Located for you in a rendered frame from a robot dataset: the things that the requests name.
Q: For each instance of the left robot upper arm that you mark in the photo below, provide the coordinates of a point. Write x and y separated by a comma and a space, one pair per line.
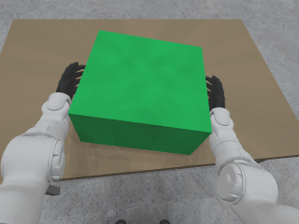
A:
31, 164

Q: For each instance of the right robot forearm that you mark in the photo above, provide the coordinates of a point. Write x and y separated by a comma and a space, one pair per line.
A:
223, 141

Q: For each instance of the left robot forearm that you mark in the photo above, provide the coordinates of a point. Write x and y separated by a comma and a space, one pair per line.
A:
52, 124

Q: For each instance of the left robot hand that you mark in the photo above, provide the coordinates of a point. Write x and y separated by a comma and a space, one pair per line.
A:
68, 81

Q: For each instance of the carton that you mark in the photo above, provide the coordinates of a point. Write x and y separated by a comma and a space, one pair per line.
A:
142, 93

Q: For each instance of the table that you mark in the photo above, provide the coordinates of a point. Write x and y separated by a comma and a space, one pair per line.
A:
36, 53

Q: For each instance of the right robot hand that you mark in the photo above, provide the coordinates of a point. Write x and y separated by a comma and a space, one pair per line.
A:
216, 95

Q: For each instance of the right robot upper arm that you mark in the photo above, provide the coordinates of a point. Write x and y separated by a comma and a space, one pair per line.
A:
252, 194

